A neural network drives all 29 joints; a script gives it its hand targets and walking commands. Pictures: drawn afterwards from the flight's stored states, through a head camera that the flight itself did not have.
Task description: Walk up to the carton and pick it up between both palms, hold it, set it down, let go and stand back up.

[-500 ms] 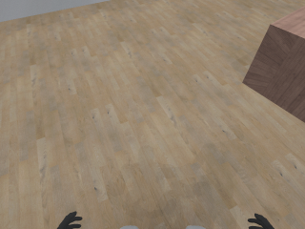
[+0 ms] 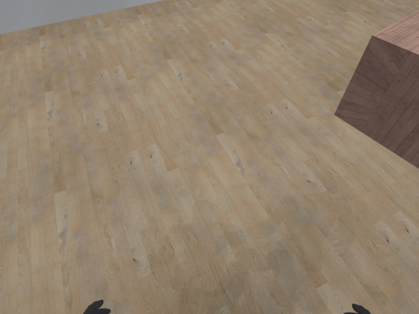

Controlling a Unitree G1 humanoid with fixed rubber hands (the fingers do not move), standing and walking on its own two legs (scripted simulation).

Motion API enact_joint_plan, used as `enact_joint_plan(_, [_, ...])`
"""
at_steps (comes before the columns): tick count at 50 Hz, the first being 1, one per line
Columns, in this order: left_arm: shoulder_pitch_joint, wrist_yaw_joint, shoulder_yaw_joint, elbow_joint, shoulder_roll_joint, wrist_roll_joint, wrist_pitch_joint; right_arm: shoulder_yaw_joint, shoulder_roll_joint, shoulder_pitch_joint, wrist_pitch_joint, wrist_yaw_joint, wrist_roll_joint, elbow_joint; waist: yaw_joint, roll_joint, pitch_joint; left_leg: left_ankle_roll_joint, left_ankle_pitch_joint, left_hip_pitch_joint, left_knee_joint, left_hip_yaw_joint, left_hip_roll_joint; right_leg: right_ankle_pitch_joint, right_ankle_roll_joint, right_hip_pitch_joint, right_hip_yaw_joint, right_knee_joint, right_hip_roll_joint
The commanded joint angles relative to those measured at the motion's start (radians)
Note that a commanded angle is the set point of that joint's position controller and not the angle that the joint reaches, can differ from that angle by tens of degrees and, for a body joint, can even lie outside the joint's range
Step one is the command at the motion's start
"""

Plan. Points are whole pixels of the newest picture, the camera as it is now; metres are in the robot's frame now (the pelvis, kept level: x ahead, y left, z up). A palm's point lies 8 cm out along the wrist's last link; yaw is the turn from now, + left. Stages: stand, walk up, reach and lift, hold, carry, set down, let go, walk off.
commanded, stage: stand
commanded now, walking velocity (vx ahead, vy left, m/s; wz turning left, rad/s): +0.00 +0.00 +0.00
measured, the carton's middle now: out of the picture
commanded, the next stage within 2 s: walk up in 1.24 s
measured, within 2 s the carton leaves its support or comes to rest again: neither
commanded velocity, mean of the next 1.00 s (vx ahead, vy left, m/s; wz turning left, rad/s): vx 0.00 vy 0.00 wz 0.00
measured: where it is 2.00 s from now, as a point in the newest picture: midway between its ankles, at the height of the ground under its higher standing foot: outside the picture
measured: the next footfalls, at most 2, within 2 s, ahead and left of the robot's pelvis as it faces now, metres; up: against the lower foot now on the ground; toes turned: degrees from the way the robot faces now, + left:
right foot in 1.76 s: +0.11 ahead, -0.25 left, +0.00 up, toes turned -22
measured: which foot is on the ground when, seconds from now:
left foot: down 0.00-1.00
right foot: down 0.00-1.00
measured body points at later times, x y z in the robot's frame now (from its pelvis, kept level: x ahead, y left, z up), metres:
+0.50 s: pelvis -0.01 +0.00 +0.02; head +0.00 +0.01 +0.47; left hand +0.09 +0.29 -0.11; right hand +0.08 -0.28 -0.11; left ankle -0.01 +0.12 -0.72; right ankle -0.01 -0.13 -0.72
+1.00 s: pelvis -0.01 +0.00 +0.03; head +0.00 +0.01 +0.48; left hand +0.07 +0.29 -0.11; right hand +0.08 -0.28 -0.11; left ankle -0.01 +0.12 -0.72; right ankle -0.01 -0.13 -0.72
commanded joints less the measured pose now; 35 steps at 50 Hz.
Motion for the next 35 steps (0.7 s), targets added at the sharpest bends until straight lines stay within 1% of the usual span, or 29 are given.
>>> enact_joint_plan(1, [-0.057, 0.013, 0.043, -0.059, 0.213, -0.001, -0.023, -0.042, -0.224, -0.042, -0.025, -0.012, 0.003, -0.050, 0.002, 0.000, -0.160, 0.072, 0.345, 0.071, -0.168, -0.110, 0.098, 0.319, -0.081, 0.050, 0.104, -0.172, -0.089])
enact_joint_plan(2, [-0.048, 0.011, 0.043, -0.055, 0.211, -0.002, -0.023, -0.041, -0.219, -0.037, -0.026, -0.009, 0.003, -0.047, 0.003, 0.001, -0.155, 0.077, 0.338, 0.067, -0.180, -0.119, 0.104, 0.320, -0.079, 0.063, 0.099, -0.179, -0.088])
enact_joint_plan(3, [-0.059, 0.011, 0.043, -0.046, 0.220, 0.000, -0.023, -0.043, -0.227, -0.048, -0.024, -0.012, 0.003, -0.038, 0.004, -0.017, -0.151, 0.070, 0.345, 0.068, -0.179, -0.108, 0.100, 0.328, -0.076, 0.067, 0.096, -0.190, -0.088])
enact_joint_plan(4, [-0.049, 0.013, 0.041, -0.042, 0.214, -0.005, -0.024, -0.040, -0.231, -0.051, -0.023, -0.010, 0.000, -0.034, 0.008, 0.012, -0.153, 0.076, 0.349, 0.070, -0.194, -0.115, 0.100, 0.339, -0.074, 0.076, 0.096, -0.189, -0.088])
enact_joint_plan(5, [-0.051, 0.012, 0.042, -0.037, 0.219, -0.004, -0.025, -0.040, -0.227, -0.050, -0.022, -0.011, 0.002, -0.031, 0.006, 0.005, -0.154, 0.072, 0.354, 0.078, -0.199, -0.109, 0.100, 0.338, -0.069, 0.080, 0.092, -0.193, -0.086])
enact_joint_plan(6, [-0.050, 0.012, 0.038, -0.030, 0.210, 0.000, -0.025, -0.036, -0.216, -0.046, -0.024, -0.010, 0.000, -0.025, 0.004, 0.014, -0.141, 0.072, 0.345, 0.080, -0.206, -0.110, 0.102, 0.330, -0.073, 0.076, 0.099, -0.209, -0.090])
enact_joint_plan(7, [-0.053, 0.012, 0.036, -0.026, 0.209, -0.002, -0.025, -0.037, -0.215, -0.046, -0.025, -0.009, 0.004, -0.022, 0.002, -0.010, -0.145, 0.069, 0.355, 0.089, -0.215, -0.109, 0.104, 0.338, -0.070, 0.084, 0.087, -0.214, -0.087])
enact_joint_plan(9, [-0.072, 0.011, 0.037, -0.025, 0.206, -0.002, -0.025, -0.036, -0.215, -0.062, -0.024, -0.009, 0.009, -0.017, 0.001, 0.001, -0.131, 0.063, 0.341, 0.084, -0.241, -0.107, 0.101, 0.337, -0.068, 0.093, 0.092, -0.235, -0.091])
enact_joint_plan(10, [-0.062, 0.009, 0.033, -0.015, 0.203, -0.002, -0.024, -0.035, -0.213, -0.054, -0.026, -0.007, 0.005, -0.010, 0.003, -0.012, -0.135, 0.063, 0.330, 0.096, -0.241, -0.106, 0.100, 0.315, -0.066, 0.090, 0.096, -0.247, -0.092])
enact_joint_plan(13, [-0.069, 0.010, 0.037, -0.005, 0.212, -0.002, -0.026, -0.035, -0.220, -0.056, -0.023, -0.007, 0.008, 0.011, 0.006, 0.010, -0.125, 0.054, 0.337, 0.109, -0.271, -0.104, 0.102, 0.325, -0.062, 0.105, 0.101, -0.280, -0.098])
enact_joint_plan(14, [-0.067, 0.009, 0.037, -0.006, 0.220, -0.003, -0.025, -0.032, -0.209, -0.054, -0.024, -0.006, 0.009, 0.010, 0.000, 0.001, -0.130, 0.054, 0.340, 0.115, -0.278, -0.103, 0.104, 0.331, -0.059, 0.109, 0.094, -0.290, -0.098])
enact_joint_plan(15, [-0.067, 0.008, 0.037, -0.001, 0.210, -0.006, -0.026, -0.036, -0.222, -0.059, -0.023, -0.008, 0.006, 0.011, 0.008, -0.008, -0.127, 0.053, 0.344, 0.123, -0.288, -0.104, 0.104, 0.321, -0.058, 0.112, 0.090, -0.296, -0.094])
enact_joint_plan(16, [-0.081, 0.010, 0.031, 0.003, 0.207, 0.001, -0.027, -0.037, -0.216, -0.065, -0.023, -0.008, 0.011, 0.010, -0.002, -0.012, -0.118, 0.049, 0.329, 0.127, -0.291, -0.103, 0.105, 0.325, -0.057, 0.105, 0.098, -0.313, -0.101])
enact_joint_plan(17, [-0.088, 0.009, 0.033, 0.004, 0.213, -0.002, -0.027, -0.035, -0.220, -0.052, -0.023, -0.008, 0.009, 0.020, -0.004, -0.016, -0.122, 0.050, 0.330, 0.132, -0.308, -0.106, 0.106, 0.311, -0.052, 0.112, 0.092, -0.312, -0.098])
enact_joint_plan(18, [-0.092, 0.010, 0.031, 0.007, 0.202, 0.001, -0.026, -0.037, -0.220, -0.059, -0.022, -0.007, 0.005, 0.024, -0.003, 0.001, -0.129, 0.047, 0.342, 0.137, -0.312, -0.103, 0.113, 0.329, -0.050, 0.123, 0.088, -0.319, -0.097])
enact_joint_plan(20, [-0.092, 0.010, 0.031, 0.009, 0.203, -0.003, -0.024, -0.032, -0.208, -0.062, -0.025, -0.005, 0.008, 0.021, 0.002, -0.004, -0.110, 0.043, 0.342, 0.128, -0.339, -0.110, 0.114, 0.314, -0.045, 0.132, 0.084, -0.330, -0.091])
enact_joint_plan(21, [-0.079, 0.006, 0.030, 0.017, 0.199, -0.004, -0.025, -0.034, -0.217, -0.068, -0.027, -0.005, 0.004, 0.029, 0.009, 0.009, -0.125, 0.047, 0.335, 0.131, -0.353, -0.116, 0.119, 0.304, -0.041, 0.154, 0.073, -0.332, -0.090])
enact_joint_plan(22, [-0.077, 0.007, 0.031, 0.025, 0.202, -0.002, -0.023, -0.031, -0.209, -0.064, -0.026, -0.004, 0.007, 0.030, 0.005, 0.015, -0.122, 0.042, 0.329, 0.134, -0.358, -0.112, 0.115, 0.304, -0.044, 0.153, 0.083, -0.345, -0.094])
enact_joint_plan(23, [-0.081, 0.008, 0.031, 0.025, 0.199, -0.003, -0.024, -0.030, -0.208, -0.071, -0.028, -0.003, 0.006, 0.033, 0.010, 0.024, -0.106, 0.039, 0.326, 0.132, -0.371, -0.113, 0.117, 0.308, -0.041, 0.154, 0.082, -0.353, -0.096])
enact_joint_plan(24, [-0.081, 0.006, 0.034, 0.027, 0.209, -0.003, -0.024, -0.031, -0.206, -0.066, -0.028, -0.001, 0.007, 0.033, 0.006, 0.007, -0.114, 0.036, 0.324, 0.137, -0.378, -0.108, 0.115, 0.295, -0.039, 0.157, 0.082, -0.356, -0.096])
enact_joint_plan(25, [-0.076, 0.006, 0.033, 0.031, 0.204, -0.005, -0.025, -0.034, -0.215, -0.069, -0.027, -0.004, 0.007, 0.038, 0.011, 0.009, -0.105, 0.036, 0.324, 0.143, -0.379, -0.109, 0.117, 0.290, -0.041, 0.157, 0.082, -0.375, -0.098])
enact_joint_plan(26, [-0.092, 0.006, 0.032, 0.031, 0.209, -0.001, -0.027, -0.032, -0.204, -0.075, -0.028, -0.004, 0.009, 0.034, 0.003, -0.006, -0.101, 0.034, 0.323, 0.146, -0.385, -0.114, 0.118, 0.291, -0.039, 0.147, 0.080, -0.379, -0.098])
enact_joint_plan(27, [-0.089, 0.004, 0.033, 0.030, 0.198, 0.000, -0.026, -0.035, -0.221, -0.083, -0.032, -0.003, 0.005, 0.032, 0.012, 0.014, -0.110, 0.036, 0.303, 0.140, -0.394, -0.113, 0.119, 0.286, -0.038, 0.168, 0.083, -0.384, -0.097])
enact_joint_plan(28, [-0.084, 0.004, 0.032, 0.034, 0.201, 0.001, -0.027, -0.038, -0.221, -0.072, -0.030, -0.004, 0.006, 0.037, 0.010, 0.019, -0.115, 0.030, 0.316, 0.152, -0.398, -0.108, 0.112, 0.296, -0.039, 0.169, 0.082, -0.385, -0.099])
enact_joint_plan(30, [-0.082, 0.003, 0.032, 0.039, 0.199, -0.003, -0.025, -0.037, -0.215, -0.076, -0.030, -0.001, 0.005, 0.041, 0.009, 0.014, -0.113, 0.032, 0.296, 0.147, -0.405, -0.113, 0.118, 0.285, -0.038, 0.173, 0.082, -0.392, -0.100])
enact_joint_plan(32, [-0.076, 0.001, 0.029, 0.042, 0.197, -0.001, -0.026, -0.035, -0.204, -0.076, -0.029, -0.001, 0.008, 0.044, 0.009, -0.012, -0.115, 0.031, 0.288, 0.154, -0.409, -0.108, 0.118, 0.266, -0.035, 0.169, 0.078, -0.405, -0.101])
enact_joint_plan(33, [-0.088, 0.003, 0.031, 0.039, 0.198, -0.002, -0.026, -0.038, -0.215, -0.078, -0.031, -0.001, 0.005, 0.041, 0.008, 0.005, -0.111, 0.029, 0.288, 0.147, -0.409, -0.103, 0.114, 0.280, -0.034, 0.174, 0.085, -0.414, -0.101])
enact_joint_plan(34, [-0.091, 0.003, 0.033, 0.041, 0.207, -0.002, -0.029, -0.037, -0.210, -0.073, -0.030, -0.001, 0.005, 0.045, 0.008, -0.014, -0.116, 0.028, 0.295, 0.152, -0.412, -0.103, 0.115, 0.279, -0.033, 0.178, 0.083, -0.410, -0.105])
enact_joint_plan(35, [-0.088, 0.004, 0.033, 0.044, 0.198, 0.001, -0.026, -0.039, -0.212, -0.079, -0.031, -0.001, 0.004, 0.043, 0.010, -0.005, -0.112, 0.026, 0.290, 0.148, -0.413, -0.104, 0.113, 0.281, -0.031, 0.178, 0.077, -0.417, -0.103])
